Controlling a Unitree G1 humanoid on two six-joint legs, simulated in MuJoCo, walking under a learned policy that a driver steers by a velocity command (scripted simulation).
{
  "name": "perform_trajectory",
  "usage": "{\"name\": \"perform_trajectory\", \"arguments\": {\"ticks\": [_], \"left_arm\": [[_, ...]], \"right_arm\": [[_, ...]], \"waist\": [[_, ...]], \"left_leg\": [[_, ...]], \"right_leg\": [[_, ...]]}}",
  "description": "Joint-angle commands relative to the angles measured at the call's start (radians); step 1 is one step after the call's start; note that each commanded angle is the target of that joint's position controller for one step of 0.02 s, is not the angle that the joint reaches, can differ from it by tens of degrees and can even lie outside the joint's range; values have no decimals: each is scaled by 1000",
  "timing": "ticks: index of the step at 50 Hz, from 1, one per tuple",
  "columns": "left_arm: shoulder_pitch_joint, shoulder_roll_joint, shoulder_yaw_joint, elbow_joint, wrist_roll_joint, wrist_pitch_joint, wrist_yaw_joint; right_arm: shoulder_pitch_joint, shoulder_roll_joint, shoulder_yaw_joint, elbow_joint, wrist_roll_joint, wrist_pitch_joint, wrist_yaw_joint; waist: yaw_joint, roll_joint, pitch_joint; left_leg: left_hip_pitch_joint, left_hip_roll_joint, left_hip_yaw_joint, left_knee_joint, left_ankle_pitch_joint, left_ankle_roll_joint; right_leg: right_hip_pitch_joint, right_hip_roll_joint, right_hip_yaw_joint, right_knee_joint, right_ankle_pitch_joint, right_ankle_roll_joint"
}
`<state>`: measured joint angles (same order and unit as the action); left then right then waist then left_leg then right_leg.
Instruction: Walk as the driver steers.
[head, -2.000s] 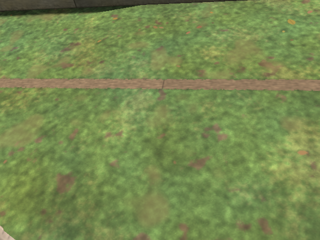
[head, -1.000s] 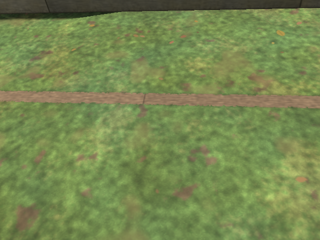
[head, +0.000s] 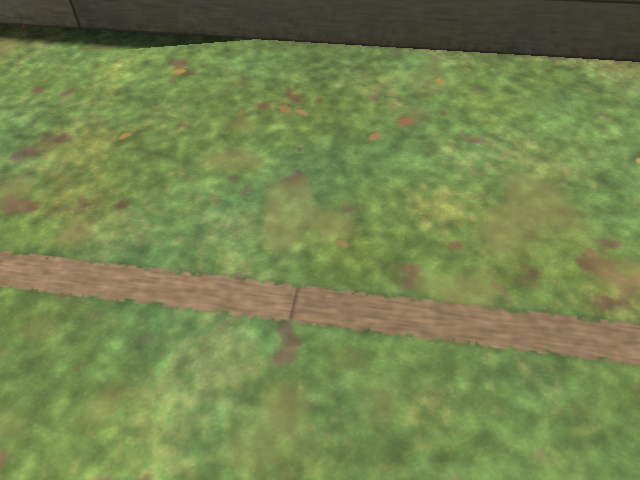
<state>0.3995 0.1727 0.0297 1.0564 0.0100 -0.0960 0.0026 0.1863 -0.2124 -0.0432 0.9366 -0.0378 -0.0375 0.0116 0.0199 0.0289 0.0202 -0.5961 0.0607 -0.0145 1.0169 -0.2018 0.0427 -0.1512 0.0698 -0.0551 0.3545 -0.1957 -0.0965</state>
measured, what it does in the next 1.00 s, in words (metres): walks ahead, turning right: left foot, then right foot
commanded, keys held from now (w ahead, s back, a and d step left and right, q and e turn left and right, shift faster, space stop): w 0.14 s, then w+e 0.76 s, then e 0.10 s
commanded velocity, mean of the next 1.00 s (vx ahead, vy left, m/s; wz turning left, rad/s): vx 0.49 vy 0.00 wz -0.38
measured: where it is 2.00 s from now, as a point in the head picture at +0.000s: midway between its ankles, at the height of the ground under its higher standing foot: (389, 424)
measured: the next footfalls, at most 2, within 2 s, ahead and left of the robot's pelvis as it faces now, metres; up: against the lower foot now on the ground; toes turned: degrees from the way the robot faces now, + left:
left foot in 0.28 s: +0.31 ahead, +0.14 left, +0.00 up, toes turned +1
right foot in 0.82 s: +0.54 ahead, -0.10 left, +0.00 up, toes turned -25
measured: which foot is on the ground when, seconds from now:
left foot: up 0.00-0.26, down 0.28-0.84, up 0.86-1.00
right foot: down 0.00-0.28, up 0.30-0.80, down 0.82-1.00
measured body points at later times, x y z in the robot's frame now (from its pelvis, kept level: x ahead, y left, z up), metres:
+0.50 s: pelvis +0.26 +0.06 +0.00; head +0.28 +0.07 +0.45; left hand +0.33 +0.32 -0.15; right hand +0.27 -0.19 -0.13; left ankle +0.27 +0.14 -0.75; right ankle +0.24 -0.07 -0.66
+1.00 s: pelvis +0.49 -0.04 -0.01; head +0.52 -0.07 +0.44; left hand +0.68 +0.17 -0.14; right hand +0.47 -0.31 -0.14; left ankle +0.51 +0.12 -0.65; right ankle +0.51 -0.08 -0.74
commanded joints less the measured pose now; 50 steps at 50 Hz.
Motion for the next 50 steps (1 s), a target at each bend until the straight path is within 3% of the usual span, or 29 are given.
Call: {"name": "perform_trajectory", "arguments": {"ticks": [1, 5, 9, 11, 12, 13, 14, 15, 16, 17, 18, 19, 20, 21, 22, 24, 28, 34, 36, 38, 40, 41, 42, 43, 44, 45, 46, 48, 50], "left_arm": [[21, 112, 13, -44, -7, -19, 3], [91, 131, 18, -24, 0, -13, 4], [130, 136, 20, -12, 1, -10, 12], [105, 158, 27, -13, 11, -9, 19], [99, 168, 32, -12, 21, -7, 19], [75, 178, 37, -18, 17, -4, 18], [80, 149, 31, -24, 11, -4, 15], [118, 80, 12, -69, -19, -5, 5], [183, 71, 17, -75, -30, 0, 3], [102, 153, 40, -69, -4, 14, 7], [34, 136, 45, -85, 0, 16, -1], [13, 104, 42, -85, -1, 22, -3], [2, 96, 45, -91, 16, 34, -10], [23, 73, 44, -88, 27, 48, -15], [29, 67, 46, -90, 27, 58, -17], [-34, 62, 46, -122, 19, 70, -29], [-166, 55, 40, -186, 26, 78, -40], [-387, 55, 21, -287, 19, 73, -62], [-399, 64, 23, -302, 24, 73, -62], [-362, 78, 31, -299, 27, 74, -56], [-222, 109, 50, -262, 28, 70, -48], [-86, 138, 67, -220, 35, 61, -40], [33, 229, 97, -196, 47, 56, -26], [-23, 325, 117, -227, 23, 65, -20], [-2, 313, 113, -232, 8, 80, -13], [-48, 274, 101, -222, 6, 79, -3], [-96, 225, 88, -224, 1, 71, -1], [-162, 183, 71, -240, -9, 52, 3], [-142, 195, 67, -238, -13, 35, -2]], "right_arm": [[-29, -20, -3, -52, 1, 3, 7], [-136, -15, -2, -88, 12, -3, 11], [-241, -36, -5, -131, 18, -13, 7], [-213, -47, -7, -131, 24, -26, 1], [-156, -51, -8, -122, 28, -36, -3], [-46, -65, -16, -80, 23, -48, -4], [125, -116, -36, -27, 7, -64, -11], [280, -214, -59, -16, -25, -71, -21], [274, -253, -67, -15, -11, -54, -20], [176, -159, -45, -36, 1, -43, -21], [87, -105, -30, -52, 13, -45, -18], [33, -76, -21, -65, 15, -50, -17], [49, -56, -13, -49, 19, -58, -18], [78, -32, -6, -30, 20, -64, -20], [103, -28, -6, -20, 25, -71, -23], [138, -50, -13, -9, 23, -80, -25], [217, -49, -11, 18, 17, -83, -27], [262, -96, -20, 33, 16, -78, -42], [287, -105, -23, 44, 15, -69, -47], [283, -129, -30, 44, 13, -58, -52], [271, -163, -41, 37, 11, -39, -53], [262, -171, -42, 25, 15, -30, -48], [262, -141, -35, -10, 16, -28, -42], [253, -62, -26, -94, 31, -38, -21], [127, -139, -38, -127, 21, -50, -15], [80, -115, -30, -146, 33, -62, -11], [106, -109, -28, -130, 36, -67, -16], [154, -98, -27, -116, 2, -30, -24], [167, -89, -27, -123, -6, 6, -24]], "waist": [[-25, -74, 48], [13, -104, 87], [45, -104, 104], [19, -117, 93], [-9, -125, 55], [-62, -94, 7], [-120, -20, -98], [-140, 127, -261], [-107, 277, -334], [-75, 104, -205], [-56, 43, -79], [-31, 24, -23], [-21, 42, 1], [-5, 55, -3], [2, 54, -2], [9, 53, 21], [-4, 39, 50], [-46, 49, 109], [-44, 44, 105], [-20, 64, 66], [39, 81, -24], [99, 46, -102], [143, -58, -202], [66, -291, -259], [104, -98, -231], [71, -66, -117], [18, 2, -29], [-51, 8, -18], [-68, -10, -44]], "left_leg": [[-33, 13, 23, -136, 146, -28], [-17, 5, 49, -324, 218, -32], [-3, -6, 54, -420, 153, -14], [58, -20, 51, -465, 92, 1], [156, -40, 57, -501, 51, 12], [308, -74, 71, -574, 51, 25], [544, -33, 33, -583, 57, 53], [829, 248, -294, -621, -92, 122], [920, 394, -616, -749, -114, 200], [792, 336, -514, -764, -244, 163], [640, 297, -384, -801, -218, 137], [547, 253, -268, -833, -110, 104], [499, 222, -189, -850, -31, 94], [484, 204, -128, -852, 41, 90], [482, 201, -90, -848, 117, 89], [475, 204, -23, -854, 227, 87], [515, 199, 82, -856, 335, 97], [562, 203, 201, -874, 392, 83], [639, 220, 231, -824, 508, 79], [691, 226, 268, -705, 793, 70], [702, 225, 288, -454, 955, 65], [616, 209, 303, -236, 844, 43], [392, 176, 300, 71, 462, 12], [-36, -69, 208, 445, -343, -49], [-144, -40, 14, 457, -277, -41], [-173, 7, 2, 410, -183, -31], [-107, 39, 5, 308, -135, -33], [31, 56, -5, 211, -143, -55], [63, 38, 6, 156, -138, -75]], "right_leg": [[-32, -245, 201, -210, 222, -118], [34, -248, 167, -208, 253, -110], [127, -276, 185, -174, 302, -117], [152, -291, 209, -121, 380, -107], [151, -287, 201, -53, 442, -94], [132, -252, 180, 78, 544, -79], [42, -196, 139, 293, 507, -59], [-210, -104, 71, 617, 165, -25], [-444, 22, 49, 816, -354, -12], [-489, -59, 117, 883, -270, -26], [-483, -102, 124, 868, -170, -29], [-448, -133, 122, 828, -103, -21], [-425, -147, 118, 805, -86, -15], [-406, -145, 108, 810, -65, -2], [-410, -140, 102, 823, -49, 8], [-469, -157, 90, 818, -21, 13], [-576, -164, 67, 716, 111, 30], [-491, -142, -43, 371, 171, 5], [-470, -123, -69, 319, 112, -22], [-386, -68, -107, 293, 23, -59], [-222, 7, -126, 253, -60, -104], [-27, 34, -102, 170, -32, -133], [213, -143, 149, 127, -141, -189], [442, -410, 735, -21, -120, -343], [411, -410, 734, -87, -34, -330], [308, -391, 589, -85, 46, -303], [161, -352, 482, -89, 287, -258], [21, -263, 321, -71, 610, -207], [-6, -223, 264, -47, 811, -190]]}}
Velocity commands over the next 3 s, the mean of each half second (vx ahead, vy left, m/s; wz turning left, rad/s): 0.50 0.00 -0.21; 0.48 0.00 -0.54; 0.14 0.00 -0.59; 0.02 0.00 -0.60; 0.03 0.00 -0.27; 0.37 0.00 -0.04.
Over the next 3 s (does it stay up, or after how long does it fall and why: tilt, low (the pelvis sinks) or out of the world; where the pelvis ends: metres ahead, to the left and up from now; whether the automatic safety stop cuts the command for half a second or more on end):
stays up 0.66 -0.22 0.00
